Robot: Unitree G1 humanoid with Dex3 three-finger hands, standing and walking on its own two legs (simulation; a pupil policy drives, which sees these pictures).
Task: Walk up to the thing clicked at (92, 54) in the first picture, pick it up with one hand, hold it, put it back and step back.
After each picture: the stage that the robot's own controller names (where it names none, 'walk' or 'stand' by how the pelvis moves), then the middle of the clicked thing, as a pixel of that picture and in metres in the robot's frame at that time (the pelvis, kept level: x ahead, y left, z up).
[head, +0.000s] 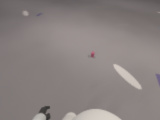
stand; (92, 54) +1.28 -0.05 -0.72
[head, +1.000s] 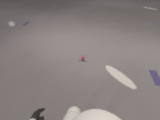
walk; (83, 58) +1.14 +0.22 -0.70
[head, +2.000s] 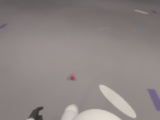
walk; (72, 76) +0.68 +0.28 -0.70
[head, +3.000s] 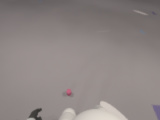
walk; (68, 92) +0.41 +0.21 -0.71
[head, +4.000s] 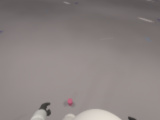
stand; (70, 102) +0.33 +0.21 -0.72
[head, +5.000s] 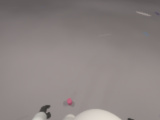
stand; (69, 101) +0.30 +0.22 -0.73
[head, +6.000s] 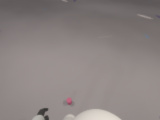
stand; (69, 101) +0.33 +0.22 -0.73
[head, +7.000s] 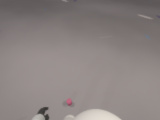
stand; (69, 102) +0.32 +0.22 -0.73
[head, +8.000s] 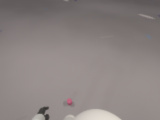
go down; (69, 102) +0.32 +0.22 -0.73
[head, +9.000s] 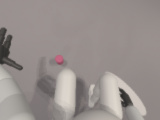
go down; (59, 60) +0.41 +0.23 -0.33
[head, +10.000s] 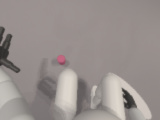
approach; (61, 60) +0.41 +0.23 -0.31
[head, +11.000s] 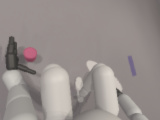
close in; (30, 55) +0.40 +0.27 -0.22
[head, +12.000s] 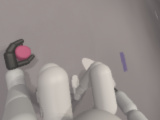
close; (23, 54) +0.39 +0.28 -0.22
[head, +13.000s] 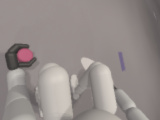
lift; (24, 56) +0.37 +0.27 -0.23
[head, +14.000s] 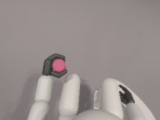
lift; (60, 67) +0.32 +0.21 -0.03
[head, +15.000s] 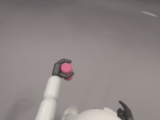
lift; (67, 72) +0.33 +0.16 +0.03
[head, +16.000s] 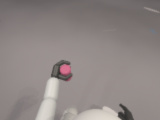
hold; (66, 73) +0.33 +0.17 +0.01
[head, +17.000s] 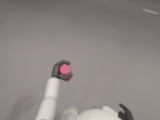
hold; (66, 73) +0.33 +0.17 +0.01
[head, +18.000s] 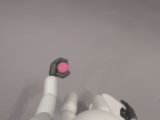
crouch; (64, 70) +0.35 +0.18 -0.04
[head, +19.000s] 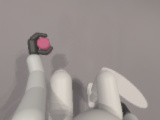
lower; (45, 47) +0.46 +0.26 -0.09
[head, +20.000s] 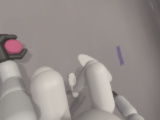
lower; (14, 49) +0.43 +0.28 -0.23
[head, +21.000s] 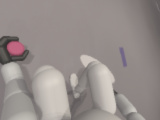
lower; (16, 50) +0.41 +0.29 -0.23
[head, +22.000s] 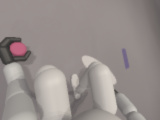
lower; (19, 51) +0.41 +0.29 -0.23
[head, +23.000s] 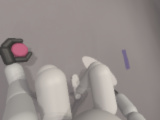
lower; (20, 52) +0.41 +0.29 -0.22
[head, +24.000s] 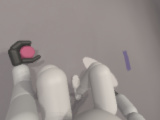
open; (27, 54) +0.40 +0.26 -0.23
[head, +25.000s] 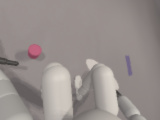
stand; (34, 52) +0.40 +0.26 -0.23
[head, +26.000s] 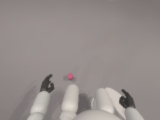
walk; (70, 76) +0.39 +0.19 -0.52
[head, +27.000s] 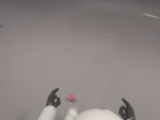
stand; (71, 98) +0.36 +0.18 -0.66
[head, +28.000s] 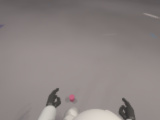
stand; (71, 98) +0.36 +0.18 -0.67
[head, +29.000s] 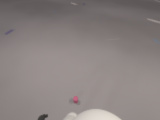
stand; (75, 99) +0.38 +0.15 -0.72
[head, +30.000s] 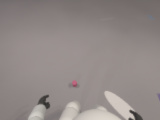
walk; (74, 83) +0.44 +0.17 -0.70
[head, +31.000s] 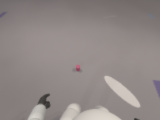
walk; (78, 68) +0.72 +0.18 -0.70
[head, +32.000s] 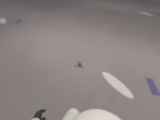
stand; (79, 63) +1.00 +0.21 -0.70
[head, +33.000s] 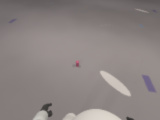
stand; (77, 63) +0.98 +0.22 -0.72
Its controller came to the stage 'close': yes
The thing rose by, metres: 0.72
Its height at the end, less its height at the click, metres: +0.00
